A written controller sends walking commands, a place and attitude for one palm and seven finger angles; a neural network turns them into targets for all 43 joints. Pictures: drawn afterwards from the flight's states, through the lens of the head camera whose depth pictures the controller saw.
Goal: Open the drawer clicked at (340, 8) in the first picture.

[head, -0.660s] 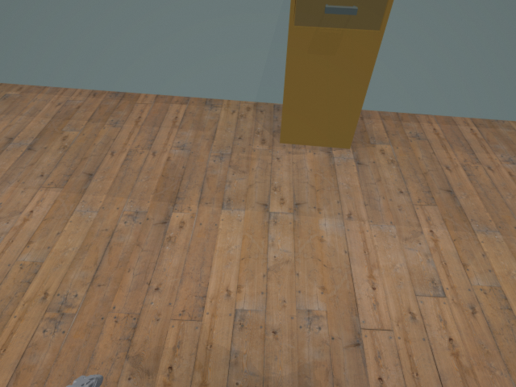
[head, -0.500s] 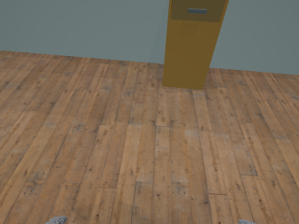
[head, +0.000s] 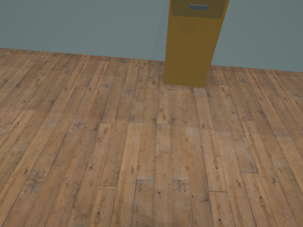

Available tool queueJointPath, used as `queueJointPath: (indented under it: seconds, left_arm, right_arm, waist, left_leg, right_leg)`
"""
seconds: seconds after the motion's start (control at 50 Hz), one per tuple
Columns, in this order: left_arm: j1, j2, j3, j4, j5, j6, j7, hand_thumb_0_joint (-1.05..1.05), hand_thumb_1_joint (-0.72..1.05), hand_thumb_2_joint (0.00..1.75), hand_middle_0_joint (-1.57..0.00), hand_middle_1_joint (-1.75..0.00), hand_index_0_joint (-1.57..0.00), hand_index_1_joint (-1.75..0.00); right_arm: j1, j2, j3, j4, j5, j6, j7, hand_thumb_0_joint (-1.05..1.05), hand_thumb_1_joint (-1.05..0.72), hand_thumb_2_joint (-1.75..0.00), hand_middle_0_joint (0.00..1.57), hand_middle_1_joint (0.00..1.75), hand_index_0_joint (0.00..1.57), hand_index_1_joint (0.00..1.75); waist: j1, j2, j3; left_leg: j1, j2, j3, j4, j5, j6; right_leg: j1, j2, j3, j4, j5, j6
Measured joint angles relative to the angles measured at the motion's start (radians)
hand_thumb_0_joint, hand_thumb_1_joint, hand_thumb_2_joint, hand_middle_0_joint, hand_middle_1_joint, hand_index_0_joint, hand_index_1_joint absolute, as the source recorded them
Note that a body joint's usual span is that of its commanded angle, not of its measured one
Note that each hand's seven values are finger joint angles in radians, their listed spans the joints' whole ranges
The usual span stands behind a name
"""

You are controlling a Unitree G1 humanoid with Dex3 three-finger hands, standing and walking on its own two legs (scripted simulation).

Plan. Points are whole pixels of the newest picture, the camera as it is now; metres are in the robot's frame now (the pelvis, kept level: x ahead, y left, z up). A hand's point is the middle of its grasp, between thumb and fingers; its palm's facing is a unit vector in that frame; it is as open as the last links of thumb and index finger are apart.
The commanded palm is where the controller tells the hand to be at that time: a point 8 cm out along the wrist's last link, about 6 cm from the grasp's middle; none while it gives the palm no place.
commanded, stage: stand and wait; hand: left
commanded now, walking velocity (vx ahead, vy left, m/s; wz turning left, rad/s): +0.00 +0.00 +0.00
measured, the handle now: (198, 6) +1.58 -0.25 +0.01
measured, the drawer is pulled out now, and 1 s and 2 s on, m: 0.00 0.00 0.00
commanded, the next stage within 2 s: look at it before walking up in 0.16 s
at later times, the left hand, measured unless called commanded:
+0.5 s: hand out of the picture +0.08 +0.24 -0.15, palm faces -0.03 -0.94 -0.33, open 7.4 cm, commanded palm none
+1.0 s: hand out of the picture +0.07 +0.24 -0.16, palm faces -0.03 -0.94 -0.33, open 7.4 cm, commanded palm none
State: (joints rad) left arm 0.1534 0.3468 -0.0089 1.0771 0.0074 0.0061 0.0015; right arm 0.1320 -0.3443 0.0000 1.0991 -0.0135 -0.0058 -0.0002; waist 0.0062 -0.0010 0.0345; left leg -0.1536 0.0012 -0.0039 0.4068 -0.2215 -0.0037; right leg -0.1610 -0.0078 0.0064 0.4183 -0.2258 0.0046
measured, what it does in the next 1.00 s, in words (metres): stands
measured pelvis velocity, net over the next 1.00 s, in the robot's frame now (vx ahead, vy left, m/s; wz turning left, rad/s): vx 0.01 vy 0.00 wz -0.03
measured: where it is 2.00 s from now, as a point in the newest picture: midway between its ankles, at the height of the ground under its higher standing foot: (163, 216)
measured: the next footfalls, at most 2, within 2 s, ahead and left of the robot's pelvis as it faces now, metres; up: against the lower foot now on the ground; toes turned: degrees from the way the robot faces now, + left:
left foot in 1.66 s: +0.39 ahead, +0.05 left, +0.00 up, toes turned -15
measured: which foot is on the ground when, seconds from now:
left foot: down 0.00-1.00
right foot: down 0.00-1.00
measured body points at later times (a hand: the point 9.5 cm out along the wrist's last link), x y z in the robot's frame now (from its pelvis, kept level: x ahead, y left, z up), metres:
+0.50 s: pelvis +0.00 +0.00 +0.00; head +0.00 -0.01 +0.45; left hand +0.08 +0.29 -0.13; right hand +0.08 -0.30 -0.13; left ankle +0.00 +0.12 -0.74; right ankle +0.00 -0.12 -0.74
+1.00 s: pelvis +0.01 +0.00 +0.00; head +0.01 -0.01 +0.45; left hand +0.08 +0.29 -0.14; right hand +0.08 -0.29 -0.14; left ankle +0.00 +0.12 -0.74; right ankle +0.00 -0.12 -0.74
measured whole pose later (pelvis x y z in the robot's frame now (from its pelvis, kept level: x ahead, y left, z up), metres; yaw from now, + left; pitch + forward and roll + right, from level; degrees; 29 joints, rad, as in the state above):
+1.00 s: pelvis +0.01 +0.00 +0.00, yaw -2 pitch -1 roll +0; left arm 0.17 0.32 0.00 1.08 0.01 0.02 0.00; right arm 0.13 -0.32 0.00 1.10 -0.02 0.00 0.00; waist 0.02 0.00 0.01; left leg -0.15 0.02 0.02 0.41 -0.24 -0.02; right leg -0.16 0.01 0.03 0.42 -0.23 0.00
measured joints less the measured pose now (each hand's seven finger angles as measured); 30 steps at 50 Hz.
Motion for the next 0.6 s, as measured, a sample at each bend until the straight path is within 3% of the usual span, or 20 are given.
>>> queueJointPath:
  seconds: [0.6]
  left_arm:
    - [-0.02,-0.01,-0.004,0.006,0.003,-0.008,-0.001,0.01,0.9,0.9,-0.21,-0.3,-0.2,-0.3]
  right_arm:
    - [-0.02,0.006,0.002,0.01,0.002,-0.007,0.002,0.01,-0.9,-0.9,0.21,0.3,0.2,0.3]
  waist:
    - [-0.001,0.001,-0.005]
  left_leg:
    - [0.008,0.007,0.002,-0.029,0.016,-0.007]
  right_leg:
    - [0.003,0.006,0.002,-0.023,0.014,-0.006]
